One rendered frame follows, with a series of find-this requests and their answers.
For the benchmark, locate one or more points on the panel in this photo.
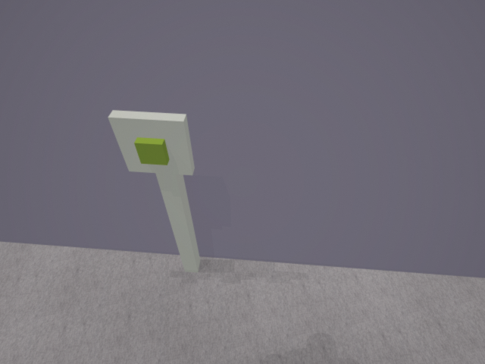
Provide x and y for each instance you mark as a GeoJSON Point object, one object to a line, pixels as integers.
{"type": "Point", "coordinates": [173, 128]}

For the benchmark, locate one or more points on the button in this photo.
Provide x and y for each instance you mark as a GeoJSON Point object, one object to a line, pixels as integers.
{"type": "Point", "coordinates": [152, 151]}

